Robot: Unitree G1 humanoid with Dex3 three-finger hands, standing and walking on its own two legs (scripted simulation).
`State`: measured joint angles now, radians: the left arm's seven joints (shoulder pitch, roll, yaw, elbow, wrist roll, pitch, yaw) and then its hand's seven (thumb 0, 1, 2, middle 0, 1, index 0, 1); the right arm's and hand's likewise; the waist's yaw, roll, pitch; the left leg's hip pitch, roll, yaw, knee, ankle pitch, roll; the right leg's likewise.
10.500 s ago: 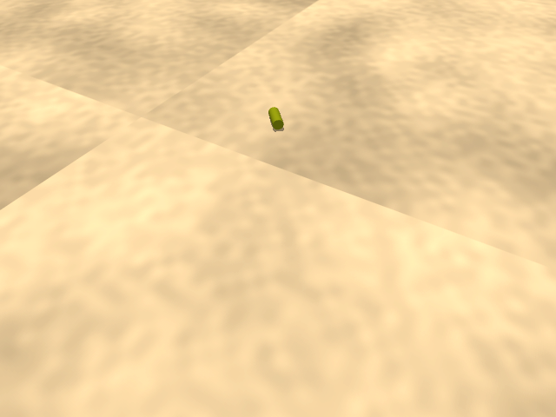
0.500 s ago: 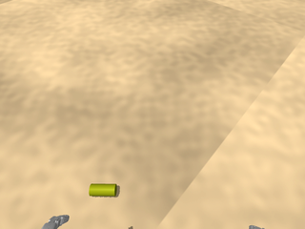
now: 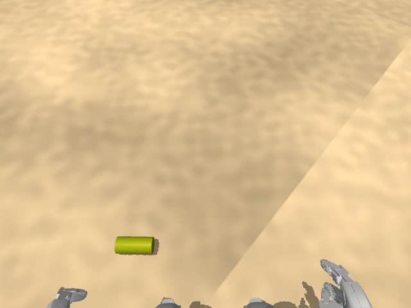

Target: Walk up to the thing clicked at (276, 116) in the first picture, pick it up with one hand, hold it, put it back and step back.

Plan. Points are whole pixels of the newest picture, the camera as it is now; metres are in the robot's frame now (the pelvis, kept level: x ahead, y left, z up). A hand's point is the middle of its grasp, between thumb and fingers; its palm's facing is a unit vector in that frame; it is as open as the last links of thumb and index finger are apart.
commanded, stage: rise first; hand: left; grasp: from above
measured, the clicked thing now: (135, 245) +0.44 +0.30 -0.67
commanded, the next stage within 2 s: none
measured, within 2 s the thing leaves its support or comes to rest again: neither
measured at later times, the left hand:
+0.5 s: hand (91, 304) +0.19 +0.30 -0.27, palm faces -0.39 -0.65 -0.65, open 14.2 cm
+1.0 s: hand (104, 268) +0.31 +0.34 -0.44, palm faces -0.51 -0.20 -0.84, open 14.0 cm
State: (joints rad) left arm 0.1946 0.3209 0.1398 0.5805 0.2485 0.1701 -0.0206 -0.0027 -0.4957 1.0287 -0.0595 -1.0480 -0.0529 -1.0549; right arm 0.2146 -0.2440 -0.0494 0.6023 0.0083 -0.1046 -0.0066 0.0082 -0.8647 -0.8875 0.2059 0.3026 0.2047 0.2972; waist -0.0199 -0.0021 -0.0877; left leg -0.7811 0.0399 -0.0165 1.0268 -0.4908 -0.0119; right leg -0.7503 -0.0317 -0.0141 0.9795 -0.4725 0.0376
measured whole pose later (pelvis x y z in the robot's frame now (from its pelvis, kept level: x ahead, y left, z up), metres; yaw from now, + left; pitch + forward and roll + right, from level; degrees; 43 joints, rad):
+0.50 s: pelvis -0.03 -0.01 -0.13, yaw +0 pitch +29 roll -2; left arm -0.03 0.48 0.19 0.64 0.54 -0.05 -0.02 0.00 -0.58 1.01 -0.10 -1.06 -0.09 -1.07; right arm 0.11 -0.29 -0.04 0.59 0.00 -0.19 0.03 0.01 -0.92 -0.90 0.21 0.30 0.21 0.30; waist -0.03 -0.01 -0.18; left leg -1.47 0.03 -0.05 1.62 -0.67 -0.02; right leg -1.44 -0.03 -0.01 1.59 -0.66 0.03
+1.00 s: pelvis -0.10 +0.00 -0.32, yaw -5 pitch +32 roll -7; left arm -0.62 0.82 0.28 1.07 1.02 -0.45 0.04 0.00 -0.52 1.05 -0.07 -1.03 -0.07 -1.03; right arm 0.13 -0.28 -0.02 0.73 -0.08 -0.02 0.09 0.01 -0.88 -0.90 0.21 0.30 0.21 0.30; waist -0.08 -0.01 -0.06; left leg -2.12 0.03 -0.13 2.22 -0.67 -0.02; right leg -2.06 0.00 -0.04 2.14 -0.65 0.04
